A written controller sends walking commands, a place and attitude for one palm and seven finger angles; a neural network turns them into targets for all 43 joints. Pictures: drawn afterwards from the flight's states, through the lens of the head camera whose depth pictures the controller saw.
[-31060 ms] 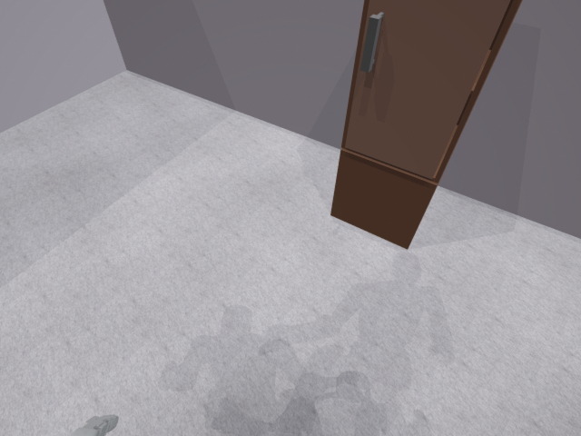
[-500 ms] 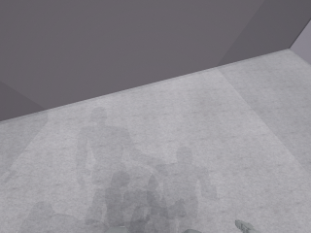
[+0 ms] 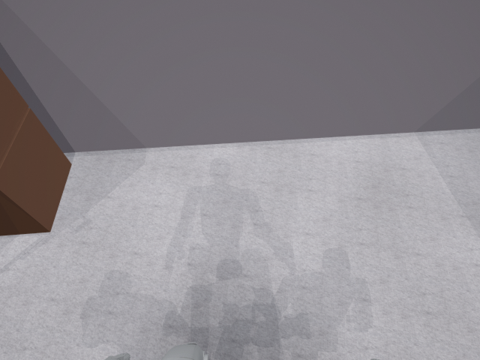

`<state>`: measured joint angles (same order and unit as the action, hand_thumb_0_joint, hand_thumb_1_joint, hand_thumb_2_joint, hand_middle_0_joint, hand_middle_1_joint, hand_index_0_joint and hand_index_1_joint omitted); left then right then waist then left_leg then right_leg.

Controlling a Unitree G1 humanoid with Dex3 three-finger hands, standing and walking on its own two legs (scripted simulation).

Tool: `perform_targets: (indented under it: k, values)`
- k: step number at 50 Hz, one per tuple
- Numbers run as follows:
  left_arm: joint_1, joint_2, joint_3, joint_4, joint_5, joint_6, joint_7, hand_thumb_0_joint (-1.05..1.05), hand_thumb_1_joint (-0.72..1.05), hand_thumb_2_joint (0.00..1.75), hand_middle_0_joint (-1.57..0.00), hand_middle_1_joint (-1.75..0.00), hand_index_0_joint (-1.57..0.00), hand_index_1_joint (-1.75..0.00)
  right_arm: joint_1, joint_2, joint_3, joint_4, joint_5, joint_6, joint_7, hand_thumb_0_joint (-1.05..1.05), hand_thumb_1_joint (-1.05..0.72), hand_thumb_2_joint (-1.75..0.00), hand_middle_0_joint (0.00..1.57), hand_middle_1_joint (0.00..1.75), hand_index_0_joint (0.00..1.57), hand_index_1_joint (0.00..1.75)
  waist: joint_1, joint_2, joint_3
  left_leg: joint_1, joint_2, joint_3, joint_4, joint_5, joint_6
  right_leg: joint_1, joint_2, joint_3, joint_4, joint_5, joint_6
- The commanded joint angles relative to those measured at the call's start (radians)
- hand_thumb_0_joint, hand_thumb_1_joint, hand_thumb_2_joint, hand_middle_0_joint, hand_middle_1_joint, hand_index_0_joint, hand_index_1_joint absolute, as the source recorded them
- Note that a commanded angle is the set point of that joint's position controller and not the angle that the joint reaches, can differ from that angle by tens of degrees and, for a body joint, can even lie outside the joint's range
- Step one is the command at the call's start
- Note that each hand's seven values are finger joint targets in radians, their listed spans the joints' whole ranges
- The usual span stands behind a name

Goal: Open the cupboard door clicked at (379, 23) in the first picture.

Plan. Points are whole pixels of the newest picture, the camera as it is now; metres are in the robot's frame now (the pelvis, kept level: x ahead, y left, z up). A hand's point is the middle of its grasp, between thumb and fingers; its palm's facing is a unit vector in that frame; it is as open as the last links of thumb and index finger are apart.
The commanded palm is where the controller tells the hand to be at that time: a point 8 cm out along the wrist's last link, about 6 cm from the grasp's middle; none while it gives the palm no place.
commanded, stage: turn to face it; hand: left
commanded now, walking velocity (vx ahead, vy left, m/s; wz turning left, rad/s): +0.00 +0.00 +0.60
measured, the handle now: out of the picture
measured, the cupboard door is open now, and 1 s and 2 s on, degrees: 49 49 49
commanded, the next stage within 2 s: take the last steps up to it in 1.54 s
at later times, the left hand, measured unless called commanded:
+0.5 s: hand out of the picture +0.03 +0.20 -0.15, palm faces +0.31 -0.91 -0.28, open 7.4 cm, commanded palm none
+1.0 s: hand out of the picture -0.01 +0.22 -0.15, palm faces +0.57 -0.78 -0.27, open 7.4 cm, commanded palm none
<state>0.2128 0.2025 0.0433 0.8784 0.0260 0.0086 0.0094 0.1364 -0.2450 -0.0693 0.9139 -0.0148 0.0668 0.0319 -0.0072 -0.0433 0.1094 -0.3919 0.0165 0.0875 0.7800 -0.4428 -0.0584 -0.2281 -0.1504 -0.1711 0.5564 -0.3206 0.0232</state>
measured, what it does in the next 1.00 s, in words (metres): steps on the spot, turning left: left foot, then right foot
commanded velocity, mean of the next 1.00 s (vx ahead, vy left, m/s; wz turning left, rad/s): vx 0.00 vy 0.00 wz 0.60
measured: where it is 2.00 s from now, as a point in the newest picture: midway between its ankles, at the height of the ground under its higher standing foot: outside the picture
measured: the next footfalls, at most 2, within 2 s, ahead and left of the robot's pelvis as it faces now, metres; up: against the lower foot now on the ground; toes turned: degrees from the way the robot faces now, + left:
left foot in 0.06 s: +0.06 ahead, +0.13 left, +0.00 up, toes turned +7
right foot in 0.36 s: +0.08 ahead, -0.14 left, +0.00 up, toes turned +9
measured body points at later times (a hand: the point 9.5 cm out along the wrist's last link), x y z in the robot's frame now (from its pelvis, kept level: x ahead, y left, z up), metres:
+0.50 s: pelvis +0.01 -0.03 +0.00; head +0.05 -0.03 +0.45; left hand +0.01 +0.24 -0.13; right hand +0.16 -0.26 -0.15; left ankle -0.03 +0.09 -0.67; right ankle +0.04 -0.15 -0.74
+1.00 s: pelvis +0.02 -0.03 +0.00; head +0.05 -0.01 +0.44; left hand -0.04 +0.26 -0.13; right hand +0.22 -0.20 -0.15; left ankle -0.02 +0.10 -0.74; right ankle +0.10 -0.15 -0.72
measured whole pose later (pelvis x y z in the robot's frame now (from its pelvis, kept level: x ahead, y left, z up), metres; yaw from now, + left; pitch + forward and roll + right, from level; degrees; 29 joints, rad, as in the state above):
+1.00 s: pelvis +0.02 -0.03 +0.00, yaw +35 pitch +1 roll -1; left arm 0.14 0.25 0.07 0.87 0.01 0.04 0.00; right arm 0.19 -0.22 -0.06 0.92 -0.03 0.05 0.01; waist -0.02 0.01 0.07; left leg -0.35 -0.03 -0.10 0.54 -0.21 0.00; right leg -0.33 -0.04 -0.02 0.67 -0.37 0.07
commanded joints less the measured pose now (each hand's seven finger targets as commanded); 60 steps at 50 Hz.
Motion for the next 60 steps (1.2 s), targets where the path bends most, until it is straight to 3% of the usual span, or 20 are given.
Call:
perform_targets:
  k: [1,3,5,7,16,18,20,22,27,31,32,33,34,37,46,49,51,52,55,60]
  values:
    - [0.034,0.222,0.068,-0.049,-0.012,-0.008,0.009,0.00,0.90,0.90,-0.20,-0.30,-0.20,-0.30,0.043,-0.084,-0.017,-0.077,0.001,-0.043,-0.005,0.00,-0.90,-0.90,0.20,0.30,0.20,0.30,-0.018,-0.079,-0.195,0.220,-0.011,0.005,-0.330,0.281,0.030,0.053,-0.168,0.048,0.098,0.523,-0.033]
    - [-0.030,0.112,0.038,-0.114,-0.020,0.005,0.003,0.00,0.90,0.90,-0.20,-0.30,-0.20,-0.30,0.174,-0.271,-0.065,-0.062,-0.009,-0.049,-0.023,0.00,-0.90,-0.90,0.20,0.30,0.20,0.30,-0.093,0.364,-0.235,0.423,0.397,-0.534,-0.416,0.818,0.268,-0.365,0.030,0.032,0.502,-0.355,0.083]
    - [-0.076,0.138,0.045,-0.136,-0.012,0.016,0.007,0.00,0.90,0.90,-0.20,-0.30,-0.20,-0.30,0.159,-0.264,-0.060,-0.056,-0.013,-0.047,-0.035,0.00,-0.90,-0.90,0.20,0.30,0.20,0.30,-0.075,0.199,-0.218,0.306,0.376,-0.478,-0.421,0.521,0.305,-0.370,0.020,0.164,0.614,-0.273,0.054]
    - [-0.072,0.134,0.048,-0.092,-0.007,0.022,0.004,0.00,0.90,0.90,-0.20,-0.30,-0.20,-0.30,0.043,-0.204,-0.044,-0.085,-0.014,-0.051,-0.045,0.00,-0.90,-0.90,0.20,0.30,0.20,0.30,-0.033,0.273,-0.164,0.210,0.270,-0.395,-0.422,0.420,0.237,-0.341,0.024,0.179,0.567,-0.176,0.054]
    - [0.096,0.137,0.058,-0.041,-0.011,0.008,0.002,0.00,0.90,0.90,-0.20,-0.30,-0.20,-0.30,-0.051,-0.175,-0.051,-0.114,-0.006,-0.028,-0.036,0.00,-0.90,-0.90,0.20,0.30,0.20,0.30,0.053,0.137,-0.148,-0.072,0.108,-0.351,-0.338,0.135,0.136,0.121,0.111,0.126,-0.085,0.025,0.025]
    - [0.111,0.288,0.084,-0.062,0.011,-0.004,0.016,0.00,0.90,0.90,-0.20,-0.30,-0.20,-0.30,-0.076,-0.078,-0.036,-0.153,0.003,-0.028,-0.023,0.00,-0.90,-0.90,0.20,0.30,0.20,0.30,0.090,-0.299,-0.111,-0.264,-0.092,-0.105,0.146,-0.127,0.018,0.123,-0.320,0.595,-0.393,-0.154,-0.143]
    - [-0.014,0.222,0.060,-0.097,0.001,-0.008,0.018,0.00,0.90,0.90,-0.20,-0.30,-0.20,-0.30,-0.025,-0.111,-0.044,-0.129,-0.007,-0.020,-0.008,0.00,-0.90,-0.90,0.20,0.30,0.20,0.30,0.009,-0.165,-0.079,-0.193,-0.008,-0.153,0.398,-0.047,0.032,-0.062,-0.272,0.442,-0.367,-0.138,-0.171]
    - [-0.069,0.178,0.049,-0.105,-0.001,-0.007,0.019,0.00,0.90,0.90,-0.20,-0.30,-0.20,-0.30,-0.004,-0.092,-0.045,-0.094,-0.005,-0.008,-0.001,0.00,-0.90,-0.90,0.20,0.30,0.20,0.30,-0.020,-0.200,-0.087,-0.185,0.017,-0.109,0.427,0.009,0.009,-0.016,-0.185,0.263,-0.288,0.115,-0.128]
    - [0.080,0.207,0.057,-0.049,0.004,-0.017,0.020,0.00,0.90,0.90,-0.20,-0.30,-0.20,-0.30,-0.098,-0.032,-0.009,-0.113,0.007,-0.029,0.002,0.00,-0.90,-0.90,0.20,0.30,0.20,0.30,0.063,-0.157,-0.154,-0.106,-0.003,0.009,0.020,-0.021,-0.006,0.226,-0.193,0.129,-0.116,0.652,-0.126]
    - [0.049,0.230,0.069,-0.043,-0.009,-0.009,0.010,0.00,0.90,0.90,-0.20,-0.30,-0.20,-0.30,0.020,-0.068,-0.013,-0.084,0.003,-0.042,-0.002,0.00,-0.90,-0.90,0.20,0.30,0.20,0.30,-0.001,-0.105,-0.188,0.163,-0.019,0.018,-0.303,0.227,0.024,0.095,-0.183,0.050,0.050,0.537,-0.046]
    - [0.042,0.197,0.063,-0.061,-0.014,-0.005,0.004,0.00,0.90,0.90,-0.20,-0.30,-0.20,-0.30,0.078,-0.141,-0.031,-0.076,-0.001,-0.051,-0.006,0.00,-0.90,-0.90,0.20,0.30,0.20,0.30,-0.032,0.055,-0.233,0.326,0.098,-0.147,-0.370,0.409,0.073,-0.066,-0.125,0.006,0.221,0.342,0.014]
    - [0.000,0.121,0.042,-0.106,-0.022,0.000,-0.002,0.00,0.90,0.90,-0.20,-0.30,-0.20,-0.30,0.163,-0.256,-0.061,-0.067,-0.008,-0.055,-0.018,0.00,-0.90,-0.90,0.20,0.30,0.20,0.30,-0.084,0.362,-0.241,0.445,0.370,-0.512,-0.404,0.808,0.229,-0.350,0.016,-0.002,0.454,-0.297,0.089]
    - [-0.068,0.142,0.037,-0.125,-0.014,0.014,0.006,0.00,0.90,0.90,-0.20,-0.30,-0.20,-0.30,0.222,-0.280,-0.065,-0.038,-0.006,-0.046,-0.030,0.00,-0.90,-0.90,0.20,0.30,0.20,0.30,-0.103,0.273,-0.262,0.432,0.414,-0.519,-0.385,0.868,0.307,-0.378,0.025,0.128,0.581,-0.352,0.068]
    - [-0.084,0.138,0.044,-0.092,-0.008,0.020,0.005,0.00,0.90,0.90,-0.20,-0.30,-0.20,-0.30,0.085,-0.204,-0.042,-0.071,-0.010,-0.057,-0.048,0.00,-0.90,-0.90,0.20,0.30,0.20,0.30,-0.041,0.239,-0.182,0.259,0.279,-0.415,-0.417,0.538,0.245,-0.371,0.018,0.186,0.620,-0.166,0.060]
    - [-0.041,0.108,0.041,-0.071,-0.015,0.022,0.000,0.00,0.90,0.90,-0.20,-0.30,-0.20,-0.30,0.034,-0.192,-0.046,-0.074,-0.016,-0.042,-0.044,0.00,-0.90,-0.90,0.20,0.30,0.20,0.30,-0.008,0.200,-0.159,0.127,0.187,-0.421,-0.434,0.337,0.207,-0.123,0.119,0.143,0.199,-0.109,0.042]
    - [0.058,0.138,0.053,-0.048,-0.016,0.009,0.007,0.00,0.90,0.90,-0.20,-0.30,-0.20,-0.30,-0.019,-0.170,-0.049,-0.092,-0.005,-0.033,-0.038,0.00,-0.90,-0.90,0.20,0.30,0.20,0.30,0.047,0.146,-0.157,-0.038,0.114,-0.404,-0.354,0.239,0.147,0.127,0.121,0.144,-0.097,0.045,0.029]
    - [0.082,0.282,0.081,-0.058,0.008,-0.005,0.020,0.00,0.90,0.90,-0.20,-0.30,-0.20,-0.30,-0.030,-0.073,-0.036,-0.125,0.005,-0.033,-0.027,0.00,-0.90,-0.90,0.20,0.30,0.20,0.30,0.077,-0.287,-0.126,-0.261,-0.104,-0.121,0.073,-0.103,0.016,0.186,-0.293,0.567,-0.362,-0.089,-0.131]
    - [0.035,0.273,0.071,-0.076,0.000,-0.002,0.024,0.00,0.90,0.90,-0.20,-0.30,-0.20,-0.30,-0.031,-0.120,-0.047,-0.122,-0.001,-0.029,-0.021,0.00,-0.90,-0.90,0.20,0.30,0.20,0.30,0.056,-0.204,-0.111,-0.206,-0.034,-0.151,0.276,-0.136,0.027,0.048,-0.353,0.535,-0.367,-0.068,-0.188]
    - [-0.082,0.182,0.046,-0.099,-0.004,-0.007,0.021,0.00,0.90,0.90,-0.20,-0.30,-0.20,-0.30,0.011,-0.093,-0.045,-0.076,-0.008,-0.010,-0.005,0.00,-0.90,-0.90,0.20,0.30,0.20,0.30,-0.014,-0.210,-0.074,-0.192,0.010,-0.114,0.424,-0.001,0.009,-0.002,-0.187,0.283,-0.282,0.131,-0.140]
    - [0.042,0.207,0.054,-0.051,0.004,-0.016,0.020,0.00,0.90,0.90,-0.20,-0.30,-0.20,-0.30,-0.057,-0.032,-0.011,-0.094,0.005,-0.030,-0.002,0.00,-0.90,-0.90,0.20,0.30,0.20,0.30,0.050,-0.169,-0.148,-0.096,0.001,-0.008,0.026,-0.030,-0.004,0.200,-0.191,0.151,-0.125,0.605,-0.132]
